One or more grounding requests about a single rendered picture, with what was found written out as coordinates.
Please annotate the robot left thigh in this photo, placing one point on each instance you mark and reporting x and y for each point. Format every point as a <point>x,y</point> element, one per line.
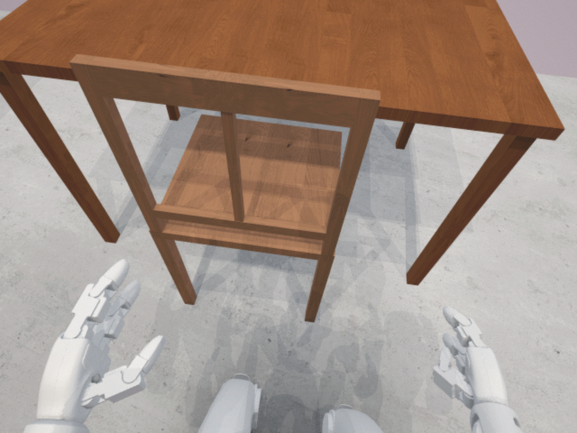
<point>234,410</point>

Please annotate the robot left hand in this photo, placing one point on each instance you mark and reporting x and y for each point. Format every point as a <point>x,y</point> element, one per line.
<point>66,391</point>

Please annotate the robot right forearm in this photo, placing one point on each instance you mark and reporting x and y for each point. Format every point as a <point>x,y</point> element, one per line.
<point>492,417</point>

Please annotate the robot right hand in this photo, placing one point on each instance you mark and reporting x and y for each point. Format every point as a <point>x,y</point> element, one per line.
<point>480,378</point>

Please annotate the table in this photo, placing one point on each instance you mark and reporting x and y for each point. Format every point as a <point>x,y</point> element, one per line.
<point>450,63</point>

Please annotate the robot left shin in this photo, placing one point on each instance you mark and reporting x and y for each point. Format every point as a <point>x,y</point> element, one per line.
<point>240,376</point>

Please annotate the chair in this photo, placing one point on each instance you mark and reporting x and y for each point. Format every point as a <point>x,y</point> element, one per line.
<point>241,184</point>

